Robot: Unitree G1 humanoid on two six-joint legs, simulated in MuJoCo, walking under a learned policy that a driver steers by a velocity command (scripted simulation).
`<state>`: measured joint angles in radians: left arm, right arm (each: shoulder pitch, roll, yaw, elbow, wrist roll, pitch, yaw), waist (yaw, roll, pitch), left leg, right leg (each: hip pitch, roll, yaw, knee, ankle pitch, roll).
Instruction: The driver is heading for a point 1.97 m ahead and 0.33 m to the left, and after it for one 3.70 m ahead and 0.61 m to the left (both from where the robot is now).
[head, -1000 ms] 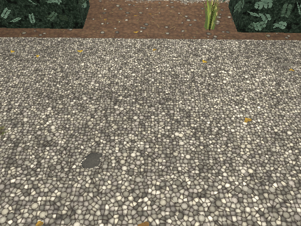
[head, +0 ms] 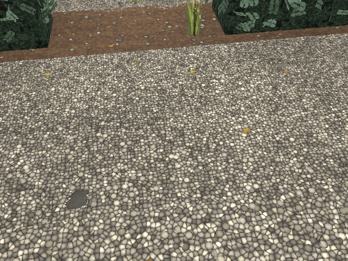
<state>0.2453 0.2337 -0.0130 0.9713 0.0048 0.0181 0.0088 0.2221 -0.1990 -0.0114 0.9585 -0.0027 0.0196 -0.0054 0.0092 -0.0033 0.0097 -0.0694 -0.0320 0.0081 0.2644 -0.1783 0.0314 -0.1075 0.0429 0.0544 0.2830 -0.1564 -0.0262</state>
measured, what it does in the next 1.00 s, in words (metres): stands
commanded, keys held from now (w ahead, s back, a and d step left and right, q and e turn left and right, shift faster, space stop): no key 1.00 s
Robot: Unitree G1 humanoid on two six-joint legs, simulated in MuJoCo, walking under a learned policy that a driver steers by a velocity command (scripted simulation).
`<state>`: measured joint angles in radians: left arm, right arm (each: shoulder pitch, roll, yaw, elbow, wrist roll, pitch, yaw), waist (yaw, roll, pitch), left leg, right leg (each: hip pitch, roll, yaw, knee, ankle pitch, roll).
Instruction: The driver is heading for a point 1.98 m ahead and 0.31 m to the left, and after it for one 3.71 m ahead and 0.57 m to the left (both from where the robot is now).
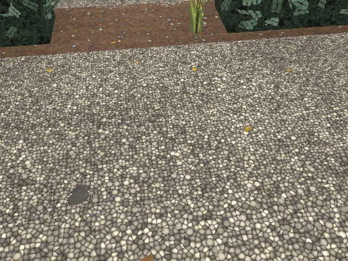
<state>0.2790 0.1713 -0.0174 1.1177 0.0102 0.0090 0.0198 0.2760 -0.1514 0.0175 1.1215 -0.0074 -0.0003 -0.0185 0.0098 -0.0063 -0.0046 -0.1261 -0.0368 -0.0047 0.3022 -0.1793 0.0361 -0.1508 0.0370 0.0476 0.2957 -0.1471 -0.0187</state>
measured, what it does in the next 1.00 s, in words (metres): walks ahead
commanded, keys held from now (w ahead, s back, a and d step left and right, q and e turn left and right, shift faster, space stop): no key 0.38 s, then w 0.28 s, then no key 0.34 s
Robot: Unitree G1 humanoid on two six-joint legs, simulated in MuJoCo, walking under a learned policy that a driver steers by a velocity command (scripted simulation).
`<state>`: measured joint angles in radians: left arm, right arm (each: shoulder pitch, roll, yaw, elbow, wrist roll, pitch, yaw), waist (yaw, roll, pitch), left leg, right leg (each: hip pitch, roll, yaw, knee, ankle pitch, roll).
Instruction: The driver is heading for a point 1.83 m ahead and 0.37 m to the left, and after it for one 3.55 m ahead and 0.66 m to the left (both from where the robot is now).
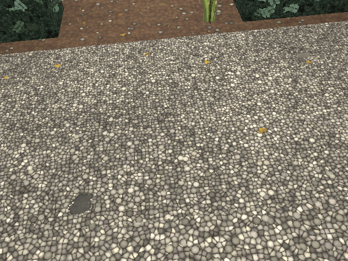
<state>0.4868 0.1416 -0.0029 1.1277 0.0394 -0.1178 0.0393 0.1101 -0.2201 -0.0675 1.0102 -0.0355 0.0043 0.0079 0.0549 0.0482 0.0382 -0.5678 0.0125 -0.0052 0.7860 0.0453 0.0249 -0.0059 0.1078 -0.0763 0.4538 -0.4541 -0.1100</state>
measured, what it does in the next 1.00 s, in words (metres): goes down, turning left: left foot 0.19 m lower, then right foot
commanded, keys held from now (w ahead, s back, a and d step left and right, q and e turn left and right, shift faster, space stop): no key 0.14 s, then q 0.62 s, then no key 0.24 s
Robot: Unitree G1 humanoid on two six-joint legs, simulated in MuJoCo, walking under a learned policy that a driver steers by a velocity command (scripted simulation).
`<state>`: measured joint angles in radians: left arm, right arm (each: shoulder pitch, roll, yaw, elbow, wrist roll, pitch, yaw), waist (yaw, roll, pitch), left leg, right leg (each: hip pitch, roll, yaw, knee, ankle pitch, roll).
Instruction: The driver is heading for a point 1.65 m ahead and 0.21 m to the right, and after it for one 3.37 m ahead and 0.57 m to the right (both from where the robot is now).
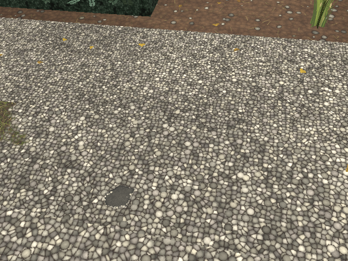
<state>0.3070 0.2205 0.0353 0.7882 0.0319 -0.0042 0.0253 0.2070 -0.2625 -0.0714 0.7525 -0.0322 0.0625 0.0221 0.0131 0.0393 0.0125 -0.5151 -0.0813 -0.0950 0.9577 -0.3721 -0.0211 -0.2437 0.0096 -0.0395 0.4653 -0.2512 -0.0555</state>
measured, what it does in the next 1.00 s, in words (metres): walks ahead: left foot, then right foot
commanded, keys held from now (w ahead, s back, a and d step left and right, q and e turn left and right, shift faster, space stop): no key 0.12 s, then w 0.88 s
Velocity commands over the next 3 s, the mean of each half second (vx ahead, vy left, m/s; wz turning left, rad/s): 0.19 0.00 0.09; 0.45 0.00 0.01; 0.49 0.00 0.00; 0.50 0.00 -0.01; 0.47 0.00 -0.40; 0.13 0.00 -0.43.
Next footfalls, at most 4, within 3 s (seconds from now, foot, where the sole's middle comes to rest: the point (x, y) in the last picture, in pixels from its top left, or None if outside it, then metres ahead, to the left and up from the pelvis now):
0.12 left None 0.05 0.11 -0.78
0.42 right None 0.11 -0.10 -0.78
0.88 left None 0.42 0.08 -0.78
1.62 right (221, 193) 0.88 -0.13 -0.97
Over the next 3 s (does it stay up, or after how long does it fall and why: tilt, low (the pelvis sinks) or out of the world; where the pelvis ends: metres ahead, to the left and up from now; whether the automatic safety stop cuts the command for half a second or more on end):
stays up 1.21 -0.05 -0.20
